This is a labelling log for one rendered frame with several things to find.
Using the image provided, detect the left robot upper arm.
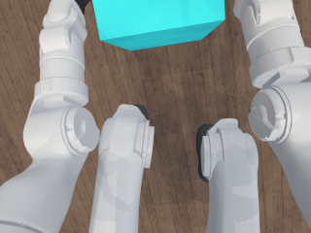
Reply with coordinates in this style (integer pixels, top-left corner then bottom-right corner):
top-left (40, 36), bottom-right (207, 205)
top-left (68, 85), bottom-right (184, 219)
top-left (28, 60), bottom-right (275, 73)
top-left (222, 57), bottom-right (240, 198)
top-left (0, 105), bottom-right (100, 233)

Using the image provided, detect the carton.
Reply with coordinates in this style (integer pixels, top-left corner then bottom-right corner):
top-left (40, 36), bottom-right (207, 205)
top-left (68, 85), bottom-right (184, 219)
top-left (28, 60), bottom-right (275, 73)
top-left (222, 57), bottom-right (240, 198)
top-left (92, 0), bottom-right (225, 50)

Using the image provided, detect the left robot hand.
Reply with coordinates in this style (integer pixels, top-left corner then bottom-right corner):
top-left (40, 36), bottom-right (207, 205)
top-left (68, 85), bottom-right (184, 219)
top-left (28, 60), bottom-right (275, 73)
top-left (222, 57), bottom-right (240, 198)
top-left (75, 0), bottom-right (91, 14)

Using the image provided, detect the left robot forearm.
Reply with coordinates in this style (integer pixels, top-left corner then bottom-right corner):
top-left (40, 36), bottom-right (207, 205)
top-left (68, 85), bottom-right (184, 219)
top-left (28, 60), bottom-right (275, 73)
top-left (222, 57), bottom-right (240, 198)
top-left (23, 0), bottom-right (89, 141)

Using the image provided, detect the right robot forearm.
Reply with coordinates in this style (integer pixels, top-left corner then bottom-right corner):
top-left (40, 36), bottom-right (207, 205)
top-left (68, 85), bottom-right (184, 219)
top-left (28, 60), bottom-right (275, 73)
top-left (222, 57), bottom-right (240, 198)
top-left (233, 0), bottom-right (311, 88)

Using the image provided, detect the right robot upper arm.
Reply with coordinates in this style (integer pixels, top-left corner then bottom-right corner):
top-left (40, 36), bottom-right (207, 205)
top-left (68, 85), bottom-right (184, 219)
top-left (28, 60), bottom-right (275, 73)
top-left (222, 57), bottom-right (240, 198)
top-left (248, 82), bottom-right (311, 229)

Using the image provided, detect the robot right shin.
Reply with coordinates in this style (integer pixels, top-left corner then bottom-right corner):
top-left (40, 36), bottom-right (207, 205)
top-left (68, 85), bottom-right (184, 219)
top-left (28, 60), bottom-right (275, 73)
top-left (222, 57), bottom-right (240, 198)
top-left (205, 118), bottom-right (259, 178)

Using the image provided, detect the right robot foot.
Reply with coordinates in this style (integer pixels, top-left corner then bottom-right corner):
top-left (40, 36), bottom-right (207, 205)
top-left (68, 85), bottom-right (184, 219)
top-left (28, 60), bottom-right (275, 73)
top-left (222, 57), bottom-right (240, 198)
top-left (195, 123), bottom-right (214, 183)

